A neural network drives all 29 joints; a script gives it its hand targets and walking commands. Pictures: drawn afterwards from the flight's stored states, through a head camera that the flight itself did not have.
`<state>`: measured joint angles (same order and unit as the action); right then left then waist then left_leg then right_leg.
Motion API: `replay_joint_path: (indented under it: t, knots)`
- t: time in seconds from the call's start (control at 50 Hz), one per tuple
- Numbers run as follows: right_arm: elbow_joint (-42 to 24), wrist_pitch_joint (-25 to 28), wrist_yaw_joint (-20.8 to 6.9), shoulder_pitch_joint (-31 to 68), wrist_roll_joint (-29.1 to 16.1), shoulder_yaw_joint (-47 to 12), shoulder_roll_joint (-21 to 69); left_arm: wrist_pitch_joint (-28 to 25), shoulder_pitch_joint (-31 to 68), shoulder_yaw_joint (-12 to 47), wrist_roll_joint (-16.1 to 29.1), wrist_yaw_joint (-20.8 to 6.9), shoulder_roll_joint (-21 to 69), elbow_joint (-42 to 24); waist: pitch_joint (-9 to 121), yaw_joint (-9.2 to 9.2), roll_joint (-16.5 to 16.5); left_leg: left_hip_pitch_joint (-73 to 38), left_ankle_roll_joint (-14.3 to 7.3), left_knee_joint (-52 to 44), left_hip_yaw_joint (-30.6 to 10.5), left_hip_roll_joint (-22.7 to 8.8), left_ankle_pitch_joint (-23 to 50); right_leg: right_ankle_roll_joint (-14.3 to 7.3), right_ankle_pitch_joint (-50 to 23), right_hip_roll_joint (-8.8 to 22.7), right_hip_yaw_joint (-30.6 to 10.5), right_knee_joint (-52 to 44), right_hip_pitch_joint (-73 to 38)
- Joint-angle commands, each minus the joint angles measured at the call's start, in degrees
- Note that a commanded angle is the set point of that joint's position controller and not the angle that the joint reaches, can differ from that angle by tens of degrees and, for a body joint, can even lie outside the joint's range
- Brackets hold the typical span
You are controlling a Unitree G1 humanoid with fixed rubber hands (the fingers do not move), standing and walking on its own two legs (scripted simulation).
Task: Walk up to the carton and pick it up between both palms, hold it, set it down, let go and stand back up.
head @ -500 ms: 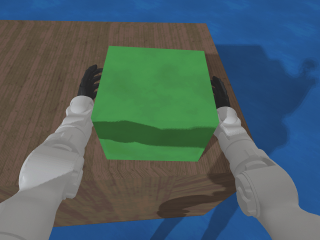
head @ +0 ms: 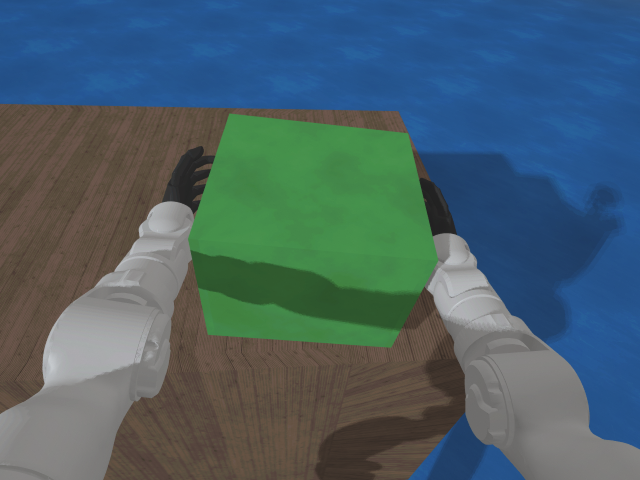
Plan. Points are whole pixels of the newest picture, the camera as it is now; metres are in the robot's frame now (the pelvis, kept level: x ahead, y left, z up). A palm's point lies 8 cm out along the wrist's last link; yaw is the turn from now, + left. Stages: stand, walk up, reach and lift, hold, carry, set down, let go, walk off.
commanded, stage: reach and lift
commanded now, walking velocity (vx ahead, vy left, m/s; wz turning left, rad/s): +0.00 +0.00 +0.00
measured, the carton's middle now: (310, 231) +0.42 +0.03 +0.10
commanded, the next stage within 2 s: none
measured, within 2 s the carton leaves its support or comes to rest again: neither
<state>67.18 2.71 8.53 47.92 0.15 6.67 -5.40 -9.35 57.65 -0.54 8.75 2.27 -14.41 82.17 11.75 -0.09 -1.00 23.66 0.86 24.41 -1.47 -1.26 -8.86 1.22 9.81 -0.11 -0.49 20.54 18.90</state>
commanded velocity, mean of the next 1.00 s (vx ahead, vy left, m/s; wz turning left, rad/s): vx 0.00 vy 0.00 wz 0.00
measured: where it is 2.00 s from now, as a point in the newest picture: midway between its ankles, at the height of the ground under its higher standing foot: outside the picture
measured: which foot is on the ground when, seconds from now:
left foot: down 0.00-1.00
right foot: down 0.00-1.00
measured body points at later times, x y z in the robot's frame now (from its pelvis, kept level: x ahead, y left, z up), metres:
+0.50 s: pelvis +0.00 -0.01 +0.00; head -0.03 +0.01 +0.45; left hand +0.43 +0.19 +0.17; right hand +0.42 -0.16 +0.15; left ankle +0.03 +0.12 -0.74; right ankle +0.00 -0.14 -0.74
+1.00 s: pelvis +0.00 -0.01 +0.01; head -0.06 +0.01 +0.45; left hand +0.39 +0.20 +0.19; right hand +0.40 -0.15 +0.18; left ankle +0.03 +0.12 -0.74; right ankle +0.00 -0.14 -0.74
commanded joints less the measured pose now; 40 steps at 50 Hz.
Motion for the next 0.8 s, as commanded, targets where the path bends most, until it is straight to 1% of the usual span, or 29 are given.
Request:
replay_joint_path:
  t: [0.0,0.02,0.04,0.08,0.12,0.16,0.18,0.22,0.24,0.28,0.3,0.32,0.36,0.4,0.42,0.44,0.48,0.52,0.54,0.56,0.6,0.62,0.66,0.68,0.7,0.72,0.74,0.76,0.78]
  knots:
    - [-24.3,4.5,-10.5,50.6,-0.7,-6.1,36.8,-0.1,38.7,4.4,-6.4,-10.8,47.6,-20.7,22.6,-2.03,4.8,-20.2,3.1,-2.0,1.5,1.8,14.5,-2.4,-5.5,-1.4,2.4,-4.2,-9.9]
    - [-24.1,3.9,-10.9,49.9,-1.5,-6.9,37.4,0.5,37.3,5.3,-5.8,-10.3,48.9,-21.5,22.1,-1.94,4.9,-20.0,3.1,-2.2,1.2,1.8,14.3,-2.5,-5.3,-1.3,2.4,-4.2,-9.9]
    - [-23.7,2.6,-10.8,49.4,-1.8,-6.9,37.3,1.3,37.1,4.6,-5.6,-10.4,47.7,-19.7,21.6,-1.57,3.9,-19.8,2.6,-2.7,1.3,1.8,13.0,-2.3,-4.2,-1.3,2.1,-4.6,-10.0]
    - [-23.8,1.9,-11.0,51.0,-2.2,-7.3,38.8,2.1,38.6,4.6,-5.6,-10.0,48.8,-21.7,22.5,-0.96,3.8,-19.2,2.4,-3.6,1.7,2.2,10.0,-2.3,-2.6,-1.3,1.8,-4.7,-10.4]
    - [-24.5,1.2,-10.8,52.1,-3.0,-5.5,36.8,3.8,38.1,5.1,-5.3,-9.9,49.0,-20.7,20.3,-2.55,4.9,-19.9,2.9,-3.7,1.0,2.2,10.8,-2.4,-3.0,-1.4,2.2,-5.0,-9.4]
    - [-24.3,-0.1,-10.9,51.0,-3.2,-6.5,37.4,4.8,37.4,4.8,-5.0,-9.9,49.3,-21.8,19.0,-2.08,3.6,-19.6,2.3,-4.3,1.3,2.1,9.1,-2.1,-1.6,-1.4,1.7,-5.2,-9.8]
    - [-25.7,-0.4,-10.7,52.1,-3.8,-7.2,38.0,5.0,38.0,5.4,-4.2,-9.7,49.3,-22.5,21.7,-1.60,4.0,-19.7,2.3,-4.0,1.2,2.3,9.2,-2.1,-2.4,-1.4,1.4,-5.0,-10.4]
    - [-26.1,-1.8,-10.5,51.8,-5.1,-8.9,38.3,6.4,35.4,4.6,-4.4,-9.6,48.9,-24.0,19.5,-1.06,2.5,-20.3,1.8,-4.2,1.5,2.7,10.5,-1.6,-3.6,-1.5,1.3,-5.1,-11.9]
    - [-27.4,-2.0,-10.5,52.8,-6.0,-9.6,38.6,6.7,36.8,6.3,-3.6,-9.4,49.7,-26.0,22.1,-1.12,3.2,-21.1,2.1,-4.0,1.1,2.5,12.2,-1.6,-5.3,-1.8,1.6,-4.6,-12.4]
    - [-30.1,-2.6,-10.1,53.1,-7.7,-10.6,38.0,7.8,34.8,6.9,-3.2,-9.2,51.1,-27.3,23.2,-1.51,3.9,-22.3,2.6,-3.2,0.6,2.6,15.4,-1.7,-7.1,-2.3,1.5,-4.7,-12.0]
    - [-30.8,-3.1,-10.0,54.0,-8.4,-11.3,38.0,8.7,33.9,6.2,-3.7,-9.2,51.1,-27.7,23.4,-1.04,3.5,-23.3,2.3,-3.0,0.7,2.7,16.3,-1.5,-7.7,-2.2,1.2,-5.1,-12.0]
    - [-31.4,-3.8,-9.9,53.1,-9.2,-12.5,38.2,9.1,34.6,6.6,-3.2,-8.9,51.4,-30.9,23.7,-0.51,3.2,-23.6,2.3,-2.7,0.6,2.9,17.6,-1.4,-8.4,-2.4,1.1,-4.9,-12.8]
    - [-32.3,-5.1,-9.4,52.1,-10.6,-13.7,37.5,11.3,30.8,5.8,-4.0,-9.0,50.8,-31.1,23.4,-0.02,3.2,-23.5,2.5,-2.5,0.4,3.3,19.4,-1.0,-11.3,-2.5,0.8,-4.8,-14.2]
    - [-31.6,-7.0,-8.7,48.9,-10.2,-13.0,35.8,13.8,26.3,3.1,-5.7,-9.7,49.3,-31.1,20.1,-0.36,1.8,-23.4,1.9,-2.9,0.8,3.5,20.0,-0.5,-12.7,-2.2,0.6,-5.1,-15.8]
    - [-30.6,-7.9,-8.5,46.7,-11.3,-14.3,36.3,14.7,26.8,3.7,-5.7,-9.4,49.4,-35.1,20.7,-0.14,2.7,-24.8,1.9,-3.0,0.5,3.5,22.4,-0.5,-14.0,-2.5,0.9,-5.1,-16.4]
    - [-31.1,-8.7,-8.4,46.9,-11.8,-14.8,36.0,15.9,25.5,2.1,-6.6,-9.6,48.2,-35.6,21.1,0.70,2.0,-24.8,1.7,-3.2,0.5,3.6,22.5,-0.4,-13.8,-2.5,0.8,-5.3,-16.7]
    - [-32.1,-9.9,-7.8,45.0,-11.8,-14.7,34.4,18.5,21.7,1.2,-8.1,-9.9,47.1,-36.6,18.9,0.29,2.1,-24.4,1.6,-3.3,0.6,4.1,22.8,-0.4,-15.6,-2.3,0.5,-5.7,-17.9]
    - [-36.1,-10.5,-7.1,44.4,-13.2,-16.6,35.2,20.0,21.3,2.6,-7.4,-10.0,48.1,-42.3,21.1,-0.30,3.1,-25.9,2.1,-2.6,0.6,4.5,26.4,-0.2,-18.8,-2.5,0.9,-5.4,-18.9]
    - [-36.7,-11.0,-6.9,43.6,-13.0,-17.3,36.0,21.0,21.0,3.3,-7.2,-10.0,48.1,-44.2,21.2,0.14,2.6,-26.3,2.1,-2.5,1.0,4.6,27.1,0.2,-20.4,-2.5,1.0,-5.1,-19.0]
    - [-38.6,-11.4,-6.7,44.3,-13.8,-17.4,35.2,21.8,21.3,3.7,-7.3,-10.1,47.6,-45.7,23.4,-0.41,2.8,-26.6,2.4,-1.9,0.6,4.8,27.9,0.1,-21.4,-2.8,1.0,-4.9,-19.9]
    - [-39.8,-12.6,-6.4,41.6,-14.7,-19.5,36.7,23.0,21.0,4.3,-7.4,-9.6,47.6,-52.0,23.9,-0.04,2.5,-27.8,2.3,-1.9,0.6,4.7,29.4,0.8,-23.7,-2.7,1.1,-4.3,-19.8]
    - [-40.0,-13.0,-6.2,39.6,-15.0,-19.2,36.0,23.8,19.6,4.5,-7.6,-9.5,47.4,-53.1,23.1,-0.80,3.5,-28.1,2.7,-1.6,0.7,4.9,30.1,0.7,-25.1,-2.6,1.2,-4.3,-20.5]
    - [-41.0,-14.1,-6.4,39.0,-15.5,-20.3,35.4,25.5,20.4,4.8,-7.5,-9.6,46.7,-56.3,23.4,-0.38,3.3,-28.9,2.6,-1.9,0.6,4.5,29.6,1.0,-23.9,-2.8,1.2,-4.4,-19.7]
    - [-41.5,-14.4,-6.3,38.7,-15.6,-20.3,35.1,26.2,19.6,5.8,-7.1,-9.6,47.1,-57.7,23.9,-0.86,2.9,-28.6,2.8,-1.8,0.7,4.6,29.3,0.7,-23.8,-2.9,1.2,-4.4,-19.9]
    - [-39.7,-14.9,-6.4,37.3,-15.5,-19.3,33.9,26.7,20.6,6.3,-7.3,-9.5,46.6,-58.2,22.1,-2.12,4.1,-28.2,3.2,-2.2,0.4,4.5,27.9,0.4,-21.2,-2.8,1.3,-4.8,-18.8]
    - [-40.2,-15.1,-6.6,38.1,-15.2,-18.6,33.2,27.5,20.2,5.6,-7.8,-9.4,46.0,-57.9,21.3,-1.75,4.1,-28.1,2.8,-2.4,0.5,4.4,26.9,0.3,-19.4,-2.8,1.0,-5.1,-18.4]
    - [-39.1,-15.7,-6.6,36.9,-15.0,-18.3,32.9,28.1,20.5,6.4,-7.7,-9.6,45.9,-59.7,21.0,-2.53,4.4,-28.0,3.3,-2.5,0.5,4.3,26.3,-0.1,-19.1,-2.9,1.1,-5.2,-19.0]
    - [-40.1,-15.9,-6.8,37.6,-15.3,-18.6,32.7,28.8,19.7,6.1,-8.0,-9.6,46.2,-59.0,20.7,-2.01,3.9,-27.9,3.0,-2.8,0.3,4.2,24.8,-0.1,-17.5,-2.9,0.9,-5.4,-18.5]
    - [-39.7,-16.2,-6.9,36.9,-15.1,-18.3,32.6,29.0,20.4,6.8,-7.4,-9.5,46.7,-61.4,20.6,-2.88,4.0,-28.7,3.2,-2.9,0.1,3.9,25.4,0.0,-17.3,-3.1,1.3,-5.4,-17.7]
